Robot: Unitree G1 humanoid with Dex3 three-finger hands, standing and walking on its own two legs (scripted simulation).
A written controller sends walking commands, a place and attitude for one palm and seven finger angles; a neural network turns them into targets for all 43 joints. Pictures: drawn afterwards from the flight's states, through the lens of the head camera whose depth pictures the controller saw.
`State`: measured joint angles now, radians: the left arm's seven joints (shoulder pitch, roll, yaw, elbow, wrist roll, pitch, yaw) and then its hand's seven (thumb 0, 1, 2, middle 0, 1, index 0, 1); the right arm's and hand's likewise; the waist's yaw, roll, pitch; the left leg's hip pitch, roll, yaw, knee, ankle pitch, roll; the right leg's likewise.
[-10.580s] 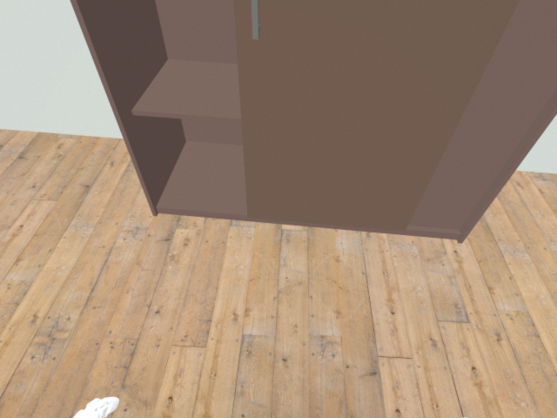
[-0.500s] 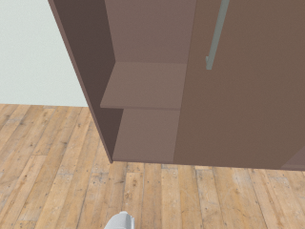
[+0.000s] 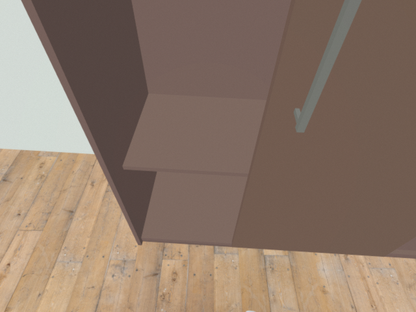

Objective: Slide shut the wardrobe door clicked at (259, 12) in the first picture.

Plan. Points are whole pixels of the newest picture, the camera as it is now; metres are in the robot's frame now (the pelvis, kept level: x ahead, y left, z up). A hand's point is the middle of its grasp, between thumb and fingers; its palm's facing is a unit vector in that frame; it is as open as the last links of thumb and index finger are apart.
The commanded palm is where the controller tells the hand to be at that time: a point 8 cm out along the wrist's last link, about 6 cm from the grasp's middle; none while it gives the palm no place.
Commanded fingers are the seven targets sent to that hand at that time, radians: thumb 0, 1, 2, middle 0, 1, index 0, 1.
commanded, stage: come to a stop and stand still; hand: right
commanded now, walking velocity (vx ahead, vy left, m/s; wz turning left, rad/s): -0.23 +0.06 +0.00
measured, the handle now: (320, 67) +0.49 -0.17 +0.24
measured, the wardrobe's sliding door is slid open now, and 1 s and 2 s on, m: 0.44 0.44 0.44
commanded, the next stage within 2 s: look again from close up in 1.50 s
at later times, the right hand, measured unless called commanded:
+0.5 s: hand out of the picture +0.00 -0.19 -0.17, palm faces +0.00 +0.97 -0.25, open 7.4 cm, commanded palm none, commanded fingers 0.00 -0.90 -0.90 0.20 0.30 0.20 0.30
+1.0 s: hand out of the picture -0.09 -0.19 -0.18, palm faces +0.02 +0.99 -0.16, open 7.4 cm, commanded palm none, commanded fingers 0.00 -0.90 -0.90 0.20 0.30 0.20 0.30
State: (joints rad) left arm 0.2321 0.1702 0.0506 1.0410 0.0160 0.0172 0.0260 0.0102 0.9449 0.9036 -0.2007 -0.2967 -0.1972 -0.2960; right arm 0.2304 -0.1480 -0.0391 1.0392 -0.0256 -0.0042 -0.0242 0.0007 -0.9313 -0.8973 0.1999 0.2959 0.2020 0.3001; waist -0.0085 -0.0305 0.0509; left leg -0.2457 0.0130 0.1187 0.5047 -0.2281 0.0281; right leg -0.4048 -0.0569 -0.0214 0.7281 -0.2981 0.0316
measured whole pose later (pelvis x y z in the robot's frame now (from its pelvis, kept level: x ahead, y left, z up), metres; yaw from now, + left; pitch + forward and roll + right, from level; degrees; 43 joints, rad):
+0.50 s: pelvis -0.05 +0.01 +0.00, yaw +2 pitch -2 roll +0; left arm 0.19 0.18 0.06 1.03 0.03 0.05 0.01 0.00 0.91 0.90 -0.21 -0.30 -0.20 -0.30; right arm 0.25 -0.20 -0.05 1.04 -0.02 0.03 -0.01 0.01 -0.91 -0.90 0.20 0.30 0.20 0.30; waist 0.01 -0.01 0.02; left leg -0.15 0.03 0.04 0.50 -0.33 0.00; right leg -0.37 -0.05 -0.07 0.48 -0.13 0.01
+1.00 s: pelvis -0.05 -0.03 +0.00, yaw +1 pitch +1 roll +1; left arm 0.27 0.17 0.02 1.03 0.03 -0.01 0.01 0.01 0.93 0.90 -0.20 -0.30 -0.20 -0.30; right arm 0.34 -0.13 -0.01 1.11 -0.03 -0.02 -0.04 0.01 -0.91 -0.90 0.20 0.30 0.20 0.30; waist -0.01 0.00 0.04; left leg -0.22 0.06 0.04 0.55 -0.34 -0.03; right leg -0.26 0.00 -0.05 0.61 -0.36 -0.04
